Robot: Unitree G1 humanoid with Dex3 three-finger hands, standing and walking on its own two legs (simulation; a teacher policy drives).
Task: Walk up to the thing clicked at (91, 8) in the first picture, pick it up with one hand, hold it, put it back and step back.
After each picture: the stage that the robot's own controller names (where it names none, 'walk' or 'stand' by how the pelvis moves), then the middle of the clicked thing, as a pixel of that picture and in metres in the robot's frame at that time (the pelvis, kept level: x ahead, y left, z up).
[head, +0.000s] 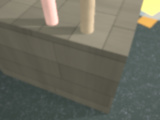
stand; (87, 9) +0.72 +0.00 +0.07
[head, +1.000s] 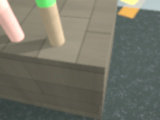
walk; (51, 20) +0.59 +0.18 +0.09
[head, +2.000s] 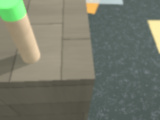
stand; (22, 34) +0.46 +0.23 +0.10
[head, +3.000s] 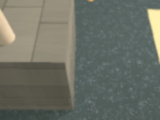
walk; out of the picture +0.52 +0.34 +0.11
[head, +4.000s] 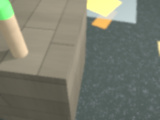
stand; (11, 32) +0.55 +0.32 +0.07
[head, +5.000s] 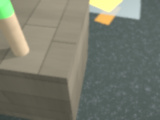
stand; (12, 30) +0.55 +0.32 +0.07
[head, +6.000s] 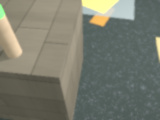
stand; (4, 32) +0.55 +0.36 +0.07
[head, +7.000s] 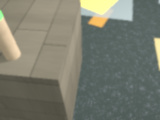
stand; (2, 35) +0.54 +0.36 +0.07
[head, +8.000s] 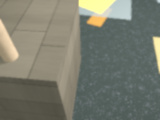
rise first; out of the picture +0.53 +0.37 +0.07
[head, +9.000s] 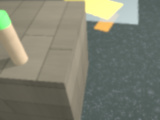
rise first; (10, 40) +0.53 +0.37 +0.07
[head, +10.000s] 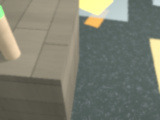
go down; (2, 33) +0.54 +0.34 +0.08
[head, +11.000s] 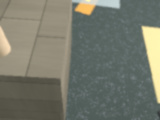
go down; out of the picture +0.50 +0.33 +0.10
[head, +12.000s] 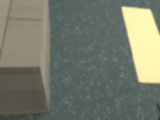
close in; out of the picture +0.51 +0.36 +0.13
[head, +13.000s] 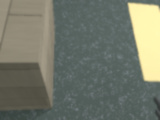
close; out of the picture +0.53 +0.34 +0.14
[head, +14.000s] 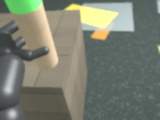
lift; (36, 32) +0.34 +0.14 +0.28
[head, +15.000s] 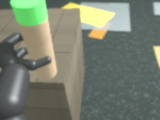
hold; (39, 43) +0.34 +0.15 +0.23
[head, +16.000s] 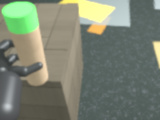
hold; (30, 50) +0.34 +0.17 +0.20
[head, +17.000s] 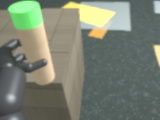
hold; (36, 48) +0.35 +0.16 +0.21
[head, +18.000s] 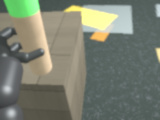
hold; (32, 37) +0.35 +0.16 +0.25
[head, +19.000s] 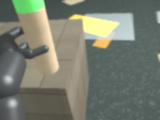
hold; (38, 36) +0.35 +0.15 +0.27
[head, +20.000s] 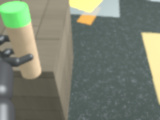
lower; (24, 45) +0.41 +0.19 +0.14
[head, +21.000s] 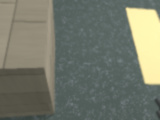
lower; out of the picture +0.50 +0.29 +0.14
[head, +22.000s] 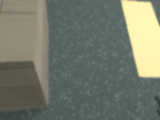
lower; out of the picture +0.51 +0.31 +0.15
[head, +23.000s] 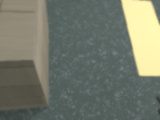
lower; out of the picture +0.51 +0.32 +0.15
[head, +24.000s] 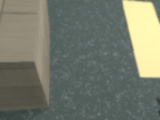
loosen; out of the picture +0.51 +0.32 +0.15
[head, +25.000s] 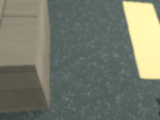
withdraw; out of the picture +0.65 +0.30 +0.05
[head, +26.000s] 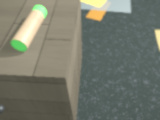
sink last; (30, 26) +0.63 +0.29 +0.03
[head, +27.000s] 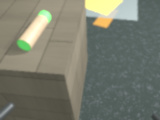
stand; (35, 29) +0.67 +0.31 +0.01
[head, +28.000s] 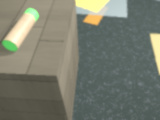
stand; (22, 28) +0.67 +0.32 +0.01
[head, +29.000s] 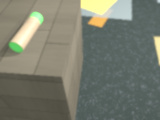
stand; (27, 31) +0.69 +0.32 -0.02
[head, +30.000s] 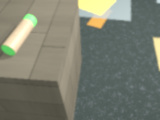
stand; (20, 33) +0.67 +0.35 -0.02
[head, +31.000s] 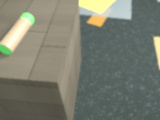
stand; (17, 32) +0.66 +0.36 -0.02
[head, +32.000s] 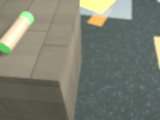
stand; (16, 31) +0.68 +0.37 -0.02
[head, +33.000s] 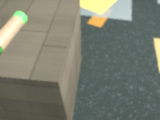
walk; (9, 30) +0.68 +0.41 -0.02
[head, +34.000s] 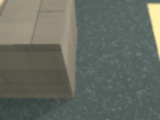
walk; out of the picture +0.78 +0.45 +0.01
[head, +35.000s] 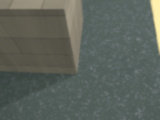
walk; out of the picture +1.06 +0.48 +0.00
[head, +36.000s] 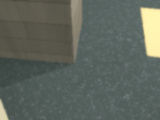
stand; out of the picture +1.34 +0.46 +0.00
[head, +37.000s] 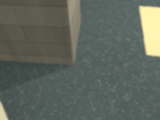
stand; out of the picture +1.32 +0.47 -0.02
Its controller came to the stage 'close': yes
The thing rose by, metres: 0.23
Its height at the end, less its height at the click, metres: -0.09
